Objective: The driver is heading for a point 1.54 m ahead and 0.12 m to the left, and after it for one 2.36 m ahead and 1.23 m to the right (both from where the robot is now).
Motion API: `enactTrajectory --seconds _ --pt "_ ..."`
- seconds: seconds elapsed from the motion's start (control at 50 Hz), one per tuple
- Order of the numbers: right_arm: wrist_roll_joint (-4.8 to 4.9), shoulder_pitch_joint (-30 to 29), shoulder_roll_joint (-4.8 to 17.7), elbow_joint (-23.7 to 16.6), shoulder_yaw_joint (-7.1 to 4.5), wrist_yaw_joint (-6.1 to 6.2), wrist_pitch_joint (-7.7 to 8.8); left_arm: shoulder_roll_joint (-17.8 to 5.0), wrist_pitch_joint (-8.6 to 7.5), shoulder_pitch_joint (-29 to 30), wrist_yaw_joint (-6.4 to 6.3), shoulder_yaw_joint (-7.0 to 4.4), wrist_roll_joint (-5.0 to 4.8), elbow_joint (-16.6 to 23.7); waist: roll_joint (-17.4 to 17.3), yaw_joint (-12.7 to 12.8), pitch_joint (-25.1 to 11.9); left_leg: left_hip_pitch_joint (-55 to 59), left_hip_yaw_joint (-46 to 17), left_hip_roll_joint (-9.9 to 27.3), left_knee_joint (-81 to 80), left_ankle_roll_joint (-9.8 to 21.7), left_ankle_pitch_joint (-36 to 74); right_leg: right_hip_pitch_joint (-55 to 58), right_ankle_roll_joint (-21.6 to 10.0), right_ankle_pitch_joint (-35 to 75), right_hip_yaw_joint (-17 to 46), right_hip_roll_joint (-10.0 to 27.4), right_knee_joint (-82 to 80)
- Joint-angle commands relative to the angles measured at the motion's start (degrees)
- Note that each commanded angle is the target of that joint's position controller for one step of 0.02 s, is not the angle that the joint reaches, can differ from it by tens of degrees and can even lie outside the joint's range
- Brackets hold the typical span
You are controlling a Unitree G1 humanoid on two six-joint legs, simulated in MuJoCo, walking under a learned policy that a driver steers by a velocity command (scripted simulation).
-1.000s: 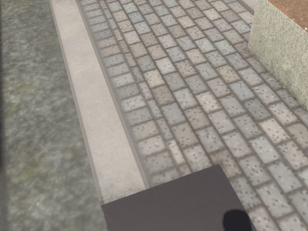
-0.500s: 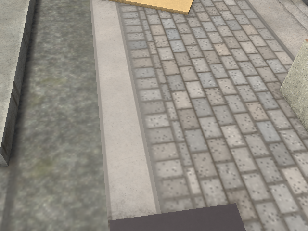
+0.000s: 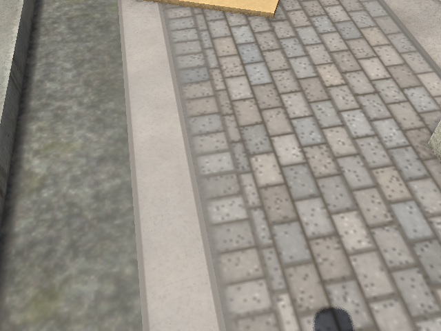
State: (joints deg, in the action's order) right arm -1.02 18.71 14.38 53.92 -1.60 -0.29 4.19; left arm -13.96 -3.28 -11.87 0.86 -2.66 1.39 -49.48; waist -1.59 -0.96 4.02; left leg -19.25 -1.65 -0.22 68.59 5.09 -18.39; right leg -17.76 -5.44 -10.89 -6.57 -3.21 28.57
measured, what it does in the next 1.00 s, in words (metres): goes down: left foot, then right foot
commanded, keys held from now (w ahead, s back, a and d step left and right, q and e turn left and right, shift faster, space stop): w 1.00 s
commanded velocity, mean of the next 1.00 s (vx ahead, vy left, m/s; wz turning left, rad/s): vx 0.50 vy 0.00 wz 0.00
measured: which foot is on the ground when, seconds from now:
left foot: up 0.00-0.36, down 0.38-0.94, up 0.96-1.00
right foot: down 0.00-0.42, up 0.44-0.90, down 0.92-1.00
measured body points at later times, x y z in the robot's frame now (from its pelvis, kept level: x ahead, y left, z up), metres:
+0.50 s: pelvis +0.30 +0.04 -0.01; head +0.33 +0.05 +0.44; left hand +0.28 +0.30 -0.16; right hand +0.44 -0.21 -0.13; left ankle +0.37 +0.11 -0.74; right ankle +0.13 -0.07 -0.64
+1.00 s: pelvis +0.56 +0.00 -0.02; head +0.59 -0.01 +0.43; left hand +0.74 +0.23 -0.13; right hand +0.50 -0.24 -0.17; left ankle +0.40 +0.11 -0.68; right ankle +0.63 -0.08 -0.75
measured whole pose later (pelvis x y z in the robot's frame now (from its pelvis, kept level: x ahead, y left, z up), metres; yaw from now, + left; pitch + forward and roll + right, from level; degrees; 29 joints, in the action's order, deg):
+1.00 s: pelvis +0.56 +0.00 -0.02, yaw -1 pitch +0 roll +1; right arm -0.8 23.4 12.1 60.2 -2.2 0.3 4.2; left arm -12.3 -4.4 -4.0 0.7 -2.1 1.8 -49.4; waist -0.7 -2.8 2.8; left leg -10.1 -0.4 -2.4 54.7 4.4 -25.7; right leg -21.7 -4.9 -10.0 -5.2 -0.9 31.5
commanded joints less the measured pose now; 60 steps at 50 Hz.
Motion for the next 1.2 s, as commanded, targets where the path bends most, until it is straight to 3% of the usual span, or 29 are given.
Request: enactTrajectory --seconds 0.02,0.08,0.16,0.22,0.28,0.34,0.38,0.4,0.42,0.44,0.46,0.5,0.52,0.54,0.56,0.58,0.66,0.74,0.84,0.88,0.92,0.94,0.96,0.98,1.0,1.02,1.06,1.12,1.2 --pt "-1.11 3.06 3.08 -2.52 -0.61 -1.01 -0.91 -3.48 -1.96 -5.15 -0.15 -0.54 -0.24 -0.18 3.83 -0.39 -3.19 -9.12 -1.55 4.42 -0.73 -0.49 2.38 7.79 -7.99 9.28 18.89 16.53 -18.32" --pt "-1.27 -2.72 2.36 -4.60 -0.31 -1.62 -1.81 -5.18 -2.87 -7.96 -0.15 -0.89 -0.78 -2.24 3.72 -0.57 -0.42 -13.84 0.68 6.09 -7.62 -2.16 7.43 7.10 -8.22 12.50 14.07 14.96 -21.77" --pt "-0.82 -13.65 1.31 -8.12 0.62 -2.10 -1.45 -4.94 -2.93 -10.39 0.00 -0.53 -1.30 -4.08 4.43 1.60 1.39 -12.80 4.56 5.09 -25.82 -3.69 18.42 7.65 -5.92 18.65 7.67 10.72 -22.40" --pt "-0.36 -18.10 1.68 -9.05 0.76 -2.08 -1.14 -5.36 -3.03 -13.84 -0.35 -0.51 -1.19 -5.82 4.82 3.33 1.07 -11.53 4.98 4.34 -32.42 -3.01 25.66 12.41 -5.18 20.95 7.37 11.78 -21.07" --pt "-0.48 -21.29 2.82 -10.32 0.53 -1.74 -0.90 -5.83 -2.54 -15.81 -1.07 -0.60 -0.54 -7.35 4.54 4.06 2.13 -14.15 3.51 4.29 -37.53 -1.68 24.08 20.54 -4.99 24.06 8.43 14.26 -18.96" --pt "-0.84 -19.71 4.22 -10.07 -0.24 -1.38 -0.41 -7.12 -1.77 -15.37 -1.90 -0.95 0.00 -8.29 4.39 2.65 1.46 -9.74 4.49 1.94 -41.09 0.33 16.22 25.18 -4.09 35.29 8.59 15.88 -13.08" --pt "-1.20 -8.55 5.73 -6.14 -1.36 -0.60 0.33 -8.27 -1.14 -14.28 -1.93 -1.27 0.25 -8.57 3.91 -1.80 -4.30 2.87 6.01 -1.23 -44.53 2.41 13.38 25.10 -2.81 44.33 7.14 14.10 1.30" --pt "-1.90 -1.99 7.11 -3.58 -2.11 0.07 0.92 -6.54 -1.06 -15.49 -1.44 -0.76 -0.81 -8.24 2.23 -3.31 -9.20 17.16 4.92 -0.21 -43.79 4.07 13.77 15.45 -1.61 38.41 5.12 11.07 11.85" --pt "-3.13 6.76 11.80 -1.88 -3.81 0.54 1.00 -4.12 -1.14 -16.87 -0.97 0.03 -2.43 -6.43 -7.26 -5.91 -16.46 34.52 -13.62 13.66 -42.49 9.38 12.84 -3.19 1.00 16.02 1.39 5.25 31.22" --pt "-2.04 8.90 11.66 -1.21 -4.08 0.01 0.25 -5.29 -1.26 -17.46 -1.36 -0.55 -2.77 -6.43 -10.77 -5.97 -23.02 39.11 -30.96 22.37 -47.27 13.81 16.28 -10.85 1.23 -18.79 5.17 -1.25 46.21" --pt "-0.55 5.56 10.30 -1.33 -3.55 -0.29 0.27 -6.83 -1.44 -11.46 -1.69 -1.24 -1.43 -5.20 -3.67 -4.79 -14.54 32.01 -26.63 20.05 -48.40 12.17 22.24 -14.21 0.48 -17.04 10.91 1.57 47.74" --pt "-0.45 -2.24 5.71 -2.11 -2.56 0.23 0.71 -4.52 -1.68 -7.42 -0.98 -0.69 -0.81 -4.31 -0.84 -1.27 -5.45 19.81 -18.22 16.48 -53.54 9.97 19.70 -15.12 0.56 -9.67 10.12 5.76 41.53" --pt "-0.16 -0.56 2.93 -0.73 -1.43 -0.08 1.33 -5.15 -1.11 -4.25 -1.01 -1.19 0.93 -3.76 0.58 -0.94 -1.74 14.11 -13.07 12.14 -52.32 6.08 34.49 -11.83 0.68 -8.94 10.01 6.16 39.15" --pt "-0.29 0.28 3.02 0.40 -1.15 -0.04 1.55 -2.25 -0.53 -7.59 -0.62 -0.69 1.17 -4.02 -2.63 1.61 -3.90 15.36 -11.65 12.40 -51.50 7.05 39.38 -11.78 1.55 -9.21 9.19 5.43 38.12" --pt "0.03 0.19 5.49 0.53 -1.90 0.31 1.63 -0.91 0.17 -9.80 -0.18 -0.21 1.15 -4.18 -5.00 2.46 -6.66 15.38 -13.40 14.18 -53.47 9.14 31.05 -11.97 2.79 -10.34 8.44 6.08 36.64" --pt "0.34 0.14 5.77 0.67 -2.12 0.28 1.94 -1.84 0.71 -8.74 0.18 -0.31 1.57 -4.19 -4.40 2.37 -6.17 13.21 -13.59 13.61 -55.52 9.67 25.61 -12.04 3.53 -9.52 7.70 6.82 36.27" --pt "0.45 3.24 5.26 2.29 -1.81 0.34 2.11 -2.28 1.33 2.92 0.96 -0.20 1.07 -0.25 -0.87 1.44 0.05 10.39 -10.45 11.85 -60.93 8.48 21.08 -17.66 5.30 0.92 6.64 9.60 25.40" --pt "0.41 6.14 5.35 3.42 -1.70 0.28 1.86 -1.20 0.95 10.47 1.21 0.80 0.08 2.32 -2.22 -0.84 0.25 12.09 -5.71 9.37 -61.02 6.42 24.40 -14.17 5.01 8.03 3.85 7.79 12.27" --pt "-0.21 9.61 6.00 5.19 -1.81 0.78 1.21 -2.71 0.43 15.57 0.64 0.59 -0.11 4.96 -2.43 -2.21 1.38 19.82 -6.23 12.36 -57.72 6.02 28.86 -13.61 2.80 5.58 3.31 6.24 5.30" --pt "-0.38 8.62 6.71 5.49 -2.05 1.09 1.02 -3.44 -0.15 12.13 0.28 0.08 0.01 4.38 -2.43 -0.10 0.18 21.34 -5.35 12.69 -52.59 4.90 37.88 -7.86 1.18 1.67 2.68 4.44 2.22" --pt "-0.01 7.73 6.13 5.51 -1.84 1.01 0.90 -5.78 -1.28 -3.09 -0.65 -1.35 0.82 -0.68 0.43 6.18 -7.72 16.58 -1.15 8.42 -34.54 2.89 43.73 12.14 -1.61 2.39 2.81 3.19 -2.66" --pt "0.34 7.19 3.88 3.34 -1.15 0.95 1.08 -10.57 -1.81 -14.24 -1.34 -2.62 2.09 -2.50 6.12 9.86 -15.24 5.45 1.66 5.04 -17.46 1.54 26.05 26.44 -4.94 -2.30 17.35 16.46 -3.63" --pt "1.97 13.66 -0.64 3.28 -0.63 0.68 0.99 -15.46 -1.21 -16.22 -0.96 -3.85 1.63 -3.52 18.47 6.97 -19.85 -13.11 3.96 -5.28 0.30 -0.49 -11.96 36.96 -12.84 -5.39 43.14 29.00 -11.44" --pt "0.01 9.24 5.20 3.63 -2.06 0.88 0.50 -10.96 -0.43 -11.42 -0.57 -3.11 -0.40 -2.98 7.75 5.69 -12.92 -18.41 -1.74 -1.26 4.04 0.37 -9.89 30.74 -11.34 -11.06 41.79 25.79 -13.48" --pt "-0.15 4.59 4.74 2.27 -2.27 0.38 0.72 -7.31 -0.53 -5.29 -0.34 -2.11 -0.73 -1.77 5.42 3.77 -5.96 -19.05 -1.73 1.20 2.79 0.58 -3.94 22.80 -9.86 -9.21 33.37 23.43 -14.55" --pt "-0.02 2.55 3.35 1.89 -2.05 0.09 0.81 -4.66 -0.96 -2.49 -0.10 -1.46 -0.42 -1.62 3.59 2.40 -3.15 -16.81 -1.51 3.03 0.02 0.32 -0.21 16.83 -8.50 -2.96 27.62 20.76 -16.48" --pt "-1.14 2.97 1.64 2.25 -1.93 -0.50 -0.44 -2.49 -1.70 -2.18 -0.48 -0.79 -0.59 -2.90 5.41 -0.15 -2.10 -11.64 -0.78 4.80 -4.19 -0.99 2.09 10.68 -6.15 4.66 19.75 16.70 -18.48" --pt "-1.37 0.60 0.68 1.38 -1.99 -1.25 -1.57 -3.49 -2.78 -6.81 -0.68 -0.91 -0.86 -5.36 5.06 -0.85 -2.03 -12.62 0.90 5.01 -7.17 -2.45 4.79 10.25 -6.82 12.43 15.57 15.69 -19.75" --pt "-1.08 -9.70 0.51 -2.11 -1.61 -1.57 -1.98 -3.81 -2.71 -10.81 -0.80 -0.73 -0.84 -7.00 4.77 0.78 0.66 -17.80 2.81 6.15 -17.37 -4.09 12.20 11.55 -6.64 14.60 12.05 14.18 -21.78"
Velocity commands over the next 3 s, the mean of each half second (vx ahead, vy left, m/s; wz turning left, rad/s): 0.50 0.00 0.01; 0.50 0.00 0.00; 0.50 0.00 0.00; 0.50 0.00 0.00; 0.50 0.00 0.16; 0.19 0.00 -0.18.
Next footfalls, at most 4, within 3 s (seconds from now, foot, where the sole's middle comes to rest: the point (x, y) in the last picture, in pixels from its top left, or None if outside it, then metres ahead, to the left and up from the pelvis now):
0.38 left None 0.41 0.12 -0.79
0.92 right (257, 265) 0.67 -0.08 -0.79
1.46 left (202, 193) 0.96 0.10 -0.79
2.02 right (247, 132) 1.26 -0.08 -0.79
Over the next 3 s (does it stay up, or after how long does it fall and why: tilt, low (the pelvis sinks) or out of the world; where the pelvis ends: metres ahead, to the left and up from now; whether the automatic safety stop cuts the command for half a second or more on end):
stays up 1.48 0.02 -0.01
